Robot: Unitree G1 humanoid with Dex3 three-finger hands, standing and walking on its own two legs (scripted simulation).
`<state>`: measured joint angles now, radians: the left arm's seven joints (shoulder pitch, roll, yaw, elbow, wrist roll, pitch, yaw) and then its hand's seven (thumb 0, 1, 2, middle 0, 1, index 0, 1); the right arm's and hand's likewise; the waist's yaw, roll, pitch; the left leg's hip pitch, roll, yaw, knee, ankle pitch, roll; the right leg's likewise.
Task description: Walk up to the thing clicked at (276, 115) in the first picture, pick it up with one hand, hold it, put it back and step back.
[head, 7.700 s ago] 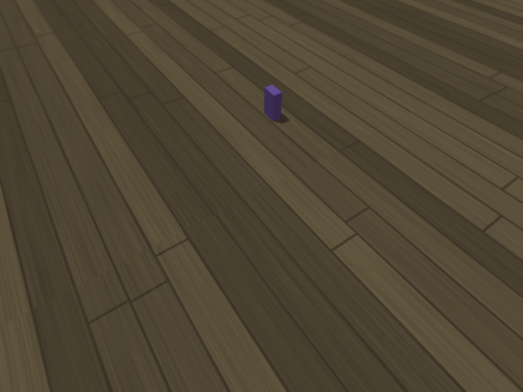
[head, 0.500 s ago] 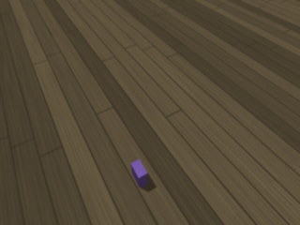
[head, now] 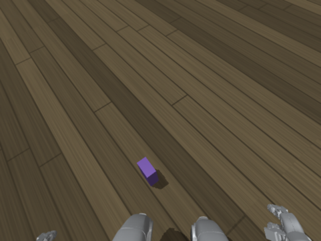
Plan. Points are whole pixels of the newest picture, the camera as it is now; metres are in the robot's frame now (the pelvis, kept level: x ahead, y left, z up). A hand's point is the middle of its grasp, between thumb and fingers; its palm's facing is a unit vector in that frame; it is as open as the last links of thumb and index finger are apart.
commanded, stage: walk up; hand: left
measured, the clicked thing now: (148, 172) +0.47 +0.14 -0.66
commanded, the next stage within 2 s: none
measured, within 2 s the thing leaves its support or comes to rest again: neither
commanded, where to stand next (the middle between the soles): +0.06 +0.01 m, yaw -2 degrees
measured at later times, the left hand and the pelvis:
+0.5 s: hand out of the picture +0.04 +0.26 -0.15, palm faces +0.04 -0.95 -0.31, open 7.4 cm; pelvis -0.01 +0.01 +0.01, yaw +1 degrees
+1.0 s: hand (64, 235) +0.13 +0.28 -0.12, palm faces -0.03 -0.92 -0.39, open 7.4 cm; pelvis +0.04 +0.00 +0.01, yaw -1 degrees
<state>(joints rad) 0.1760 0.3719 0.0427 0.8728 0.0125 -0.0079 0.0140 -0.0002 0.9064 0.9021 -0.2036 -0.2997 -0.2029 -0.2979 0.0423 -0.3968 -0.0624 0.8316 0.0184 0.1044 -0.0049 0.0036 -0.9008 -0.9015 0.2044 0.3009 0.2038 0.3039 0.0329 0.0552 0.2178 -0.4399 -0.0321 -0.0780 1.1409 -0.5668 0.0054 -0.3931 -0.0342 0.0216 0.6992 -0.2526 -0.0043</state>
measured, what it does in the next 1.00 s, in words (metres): steps on the spot: left foot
